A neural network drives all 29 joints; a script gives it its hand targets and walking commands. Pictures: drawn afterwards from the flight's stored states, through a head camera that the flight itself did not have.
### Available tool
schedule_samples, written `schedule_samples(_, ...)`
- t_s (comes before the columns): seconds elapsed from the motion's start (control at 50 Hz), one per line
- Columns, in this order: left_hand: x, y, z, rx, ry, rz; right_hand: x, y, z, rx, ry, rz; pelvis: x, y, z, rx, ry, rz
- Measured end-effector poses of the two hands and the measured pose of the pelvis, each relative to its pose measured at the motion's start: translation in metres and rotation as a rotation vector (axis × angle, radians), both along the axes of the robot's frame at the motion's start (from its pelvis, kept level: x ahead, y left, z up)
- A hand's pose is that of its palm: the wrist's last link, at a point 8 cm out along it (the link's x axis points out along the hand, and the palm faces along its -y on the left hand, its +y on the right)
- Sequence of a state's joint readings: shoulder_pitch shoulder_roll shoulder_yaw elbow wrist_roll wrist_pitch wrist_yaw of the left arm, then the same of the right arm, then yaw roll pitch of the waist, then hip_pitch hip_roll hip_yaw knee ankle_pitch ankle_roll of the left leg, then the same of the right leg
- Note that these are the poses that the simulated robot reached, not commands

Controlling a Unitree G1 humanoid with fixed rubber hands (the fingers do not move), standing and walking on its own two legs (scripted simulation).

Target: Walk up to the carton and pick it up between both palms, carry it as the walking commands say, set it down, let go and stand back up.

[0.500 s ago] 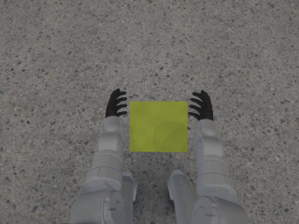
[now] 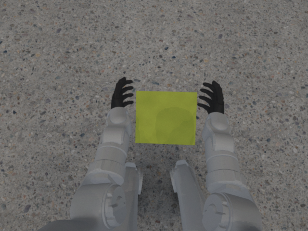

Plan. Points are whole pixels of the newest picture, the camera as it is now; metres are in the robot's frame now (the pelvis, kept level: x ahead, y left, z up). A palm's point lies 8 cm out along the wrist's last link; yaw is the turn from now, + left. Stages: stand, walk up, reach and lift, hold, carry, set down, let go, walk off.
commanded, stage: set down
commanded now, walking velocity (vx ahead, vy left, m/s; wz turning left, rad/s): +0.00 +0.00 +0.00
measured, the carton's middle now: (165, 116) +0.41 -0.04 -0.20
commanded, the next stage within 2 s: none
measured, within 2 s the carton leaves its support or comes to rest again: neither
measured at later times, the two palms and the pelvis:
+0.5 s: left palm (124, 108) +0.44 +0.09 -0.17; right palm (205, 113) +0.41 -0.16 -0.16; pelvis -0.02 +0.00 -0.07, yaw +0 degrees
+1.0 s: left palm (128, 108) +0.46 +0.09 -0.25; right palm (199, 114) +0.42 -0.17 -0.25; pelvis -0.04 +0.00 -0.13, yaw +0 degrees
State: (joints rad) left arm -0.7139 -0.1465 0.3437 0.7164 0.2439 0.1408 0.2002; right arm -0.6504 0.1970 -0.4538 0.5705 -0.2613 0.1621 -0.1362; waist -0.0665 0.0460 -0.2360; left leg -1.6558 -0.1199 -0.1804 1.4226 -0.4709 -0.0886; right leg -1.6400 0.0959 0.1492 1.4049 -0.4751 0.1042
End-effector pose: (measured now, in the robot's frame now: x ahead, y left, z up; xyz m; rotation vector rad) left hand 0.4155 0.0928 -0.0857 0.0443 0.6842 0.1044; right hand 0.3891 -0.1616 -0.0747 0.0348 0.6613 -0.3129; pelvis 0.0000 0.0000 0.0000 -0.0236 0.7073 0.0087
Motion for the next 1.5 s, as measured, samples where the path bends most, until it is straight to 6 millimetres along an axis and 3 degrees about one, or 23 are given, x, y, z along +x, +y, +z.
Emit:
schedule_samples(0.92,0.038,-0.005,-0.155,0.017,0.013,-0.028,0.031,-0.006,-0.158,-0.010,0.020,0.018,-0.035,0.001,-0.124,0.001,0.088,-0.002)
schedule_samples(1.5,0.060,-0.008,-0.251,0.011,0.053,-0.063,0.051,-0.013,-0.256,-0.003,0.060,0.050,-0.040,0.002,-0.185,0.002,0.096,-0.006)
